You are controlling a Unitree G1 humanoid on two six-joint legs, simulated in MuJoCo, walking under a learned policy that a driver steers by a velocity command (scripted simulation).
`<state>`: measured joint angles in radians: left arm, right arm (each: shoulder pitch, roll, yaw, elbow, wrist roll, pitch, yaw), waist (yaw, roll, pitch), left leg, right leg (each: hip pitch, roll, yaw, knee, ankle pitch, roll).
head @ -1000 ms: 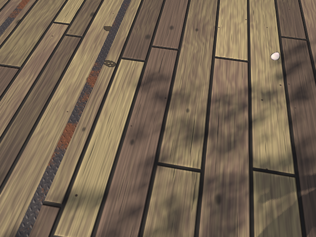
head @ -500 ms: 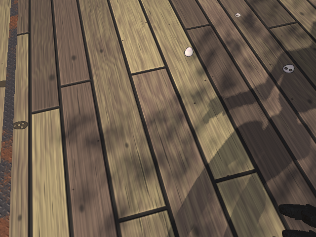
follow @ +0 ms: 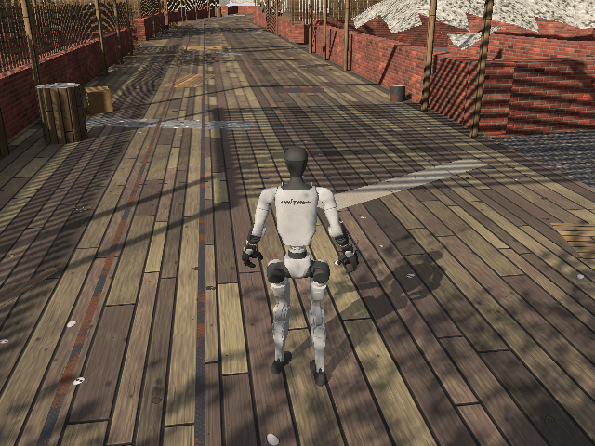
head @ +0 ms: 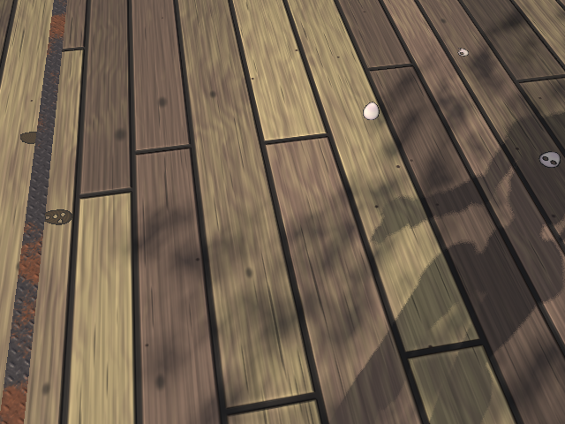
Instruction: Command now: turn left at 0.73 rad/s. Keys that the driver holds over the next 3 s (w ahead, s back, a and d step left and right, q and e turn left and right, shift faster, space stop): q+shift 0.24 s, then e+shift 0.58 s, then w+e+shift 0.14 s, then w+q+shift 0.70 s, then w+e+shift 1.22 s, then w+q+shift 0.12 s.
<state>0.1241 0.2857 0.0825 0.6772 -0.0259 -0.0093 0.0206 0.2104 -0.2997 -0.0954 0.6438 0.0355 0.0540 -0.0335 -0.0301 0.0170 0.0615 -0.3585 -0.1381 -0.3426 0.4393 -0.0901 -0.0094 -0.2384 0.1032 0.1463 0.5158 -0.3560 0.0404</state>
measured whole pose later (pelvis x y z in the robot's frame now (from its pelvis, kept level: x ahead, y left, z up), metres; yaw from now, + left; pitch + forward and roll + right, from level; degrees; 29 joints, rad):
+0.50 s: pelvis +0.01 +0.03 -0.01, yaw +13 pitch +2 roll +0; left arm 0.26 0.29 0.04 0.77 -0.02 -0.02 -0.02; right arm 0.08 -0.25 -0.03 0.56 -0.02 0.04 -0.03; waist 0.07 -0.01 0.04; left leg -0.30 0.02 0.00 0.52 -0.26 -0.01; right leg -0.29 -0.04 -0.01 0.72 -0.52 0.03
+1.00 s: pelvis +0.04 -0.01 +0.01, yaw -12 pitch +3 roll +4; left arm 0.38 0.29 0.06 0.63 -0.02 -0.02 0.01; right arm 0.11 -0.32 -0.11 0.69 0.01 -0.06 0.02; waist 0.02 0.03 0.01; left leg -0.54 0.02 -0.02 1.06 -0.29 0.00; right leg -0.26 0.01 0.05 0.50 -0.28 -0.09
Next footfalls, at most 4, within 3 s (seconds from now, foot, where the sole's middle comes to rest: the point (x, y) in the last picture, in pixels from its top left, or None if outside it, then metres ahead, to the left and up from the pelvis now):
0.02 right None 0.02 -0.11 -0.78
0.44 left None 0.02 0.17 -0.78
0.82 right None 0.05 -0.10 -0.78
1.42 left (264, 405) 0.48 0.05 -0.78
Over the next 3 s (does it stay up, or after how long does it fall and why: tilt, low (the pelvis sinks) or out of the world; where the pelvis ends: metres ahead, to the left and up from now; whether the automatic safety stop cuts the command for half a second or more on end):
stays up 1.79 -0.03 -0.01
